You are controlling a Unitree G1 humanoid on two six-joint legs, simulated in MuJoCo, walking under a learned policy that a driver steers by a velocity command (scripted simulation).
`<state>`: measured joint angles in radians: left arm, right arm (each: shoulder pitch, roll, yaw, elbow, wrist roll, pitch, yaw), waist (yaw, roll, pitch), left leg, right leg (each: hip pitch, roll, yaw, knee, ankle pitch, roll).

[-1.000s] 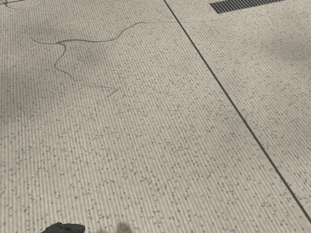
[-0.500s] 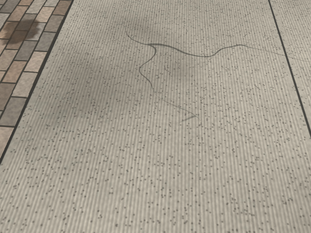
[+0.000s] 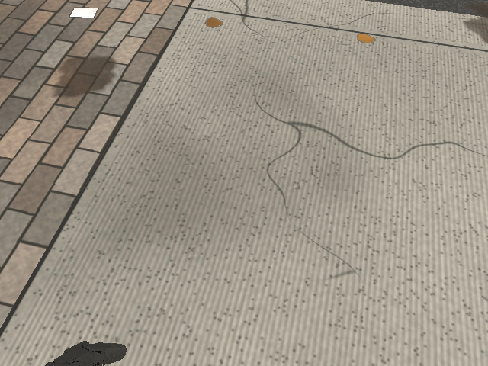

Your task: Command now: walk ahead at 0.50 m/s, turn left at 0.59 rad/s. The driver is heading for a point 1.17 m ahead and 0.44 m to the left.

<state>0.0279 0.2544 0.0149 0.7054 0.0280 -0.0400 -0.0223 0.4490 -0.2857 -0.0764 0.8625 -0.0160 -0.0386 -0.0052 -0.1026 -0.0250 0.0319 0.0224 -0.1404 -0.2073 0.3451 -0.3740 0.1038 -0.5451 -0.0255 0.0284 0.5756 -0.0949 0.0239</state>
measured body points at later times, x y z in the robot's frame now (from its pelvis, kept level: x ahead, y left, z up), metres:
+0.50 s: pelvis +0.25 +0.01 +0.00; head +0.28 +0.03 +0.45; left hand +0.15 +0.26 -0.13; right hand +0.53 -0.14 -0.09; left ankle +0.35 +0.15 -0.71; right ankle +0.15 -0.13 -0.73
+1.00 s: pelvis +0.49 +0.14 +0.01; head +0.51 +0.17 +0.46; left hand +0.53 +0.44 -0.10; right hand +0.62 -0.10 -0.12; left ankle +0.36 +0.14 -0.73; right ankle +0.71 +0.10 -0.69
